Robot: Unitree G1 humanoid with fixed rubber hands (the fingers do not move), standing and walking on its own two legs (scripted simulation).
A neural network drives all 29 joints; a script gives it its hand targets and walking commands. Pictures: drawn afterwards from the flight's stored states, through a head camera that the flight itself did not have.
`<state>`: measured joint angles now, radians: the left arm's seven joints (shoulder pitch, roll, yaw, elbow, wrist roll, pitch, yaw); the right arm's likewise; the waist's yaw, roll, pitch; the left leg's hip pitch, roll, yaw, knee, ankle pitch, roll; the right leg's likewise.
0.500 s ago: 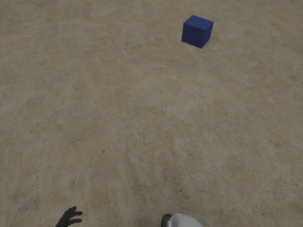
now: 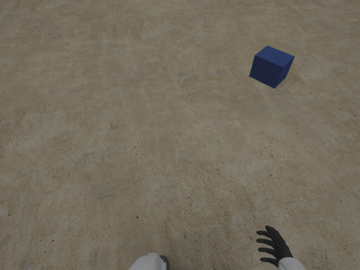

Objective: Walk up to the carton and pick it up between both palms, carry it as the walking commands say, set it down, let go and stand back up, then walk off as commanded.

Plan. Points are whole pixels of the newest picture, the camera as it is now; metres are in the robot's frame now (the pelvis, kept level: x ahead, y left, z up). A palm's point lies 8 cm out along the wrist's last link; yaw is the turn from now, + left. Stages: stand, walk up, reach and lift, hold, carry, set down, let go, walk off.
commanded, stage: walk up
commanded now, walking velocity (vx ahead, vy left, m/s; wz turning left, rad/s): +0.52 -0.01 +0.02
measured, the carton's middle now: (270, 66) +1.73 -0.61 -0.67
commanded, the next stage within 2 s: none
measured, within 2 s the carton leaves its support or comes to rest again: neither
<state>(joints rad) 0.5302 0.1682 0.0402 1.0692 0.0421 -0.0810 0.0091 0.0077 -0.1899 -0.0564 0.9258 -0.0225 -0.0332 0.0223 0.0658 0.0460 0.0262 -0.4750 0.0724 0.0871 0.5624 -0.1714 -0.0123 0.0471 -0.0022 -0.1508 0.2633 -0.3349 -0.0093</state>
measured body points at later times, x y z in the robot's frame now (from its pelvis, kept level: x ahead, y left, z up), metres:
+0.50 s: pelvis +0.25 +0.01 +0.00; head +0.29 +0.00 +0.44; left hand +0.45 +0.22 -0.12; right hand +0.14 -0.23 -0.14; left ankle +0.12 +0.12 -0.74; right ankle +0.41 -0.11 -0.72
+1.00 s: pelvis +0.46 -0.03 +0.01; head +0.48 -0.06 +0.46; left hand +0.37 +0.21 -0.11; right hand +0.60 -0.26 -0.13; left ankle +0.57 +0.14 -0.67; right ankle +0.42 -0.10 -0.74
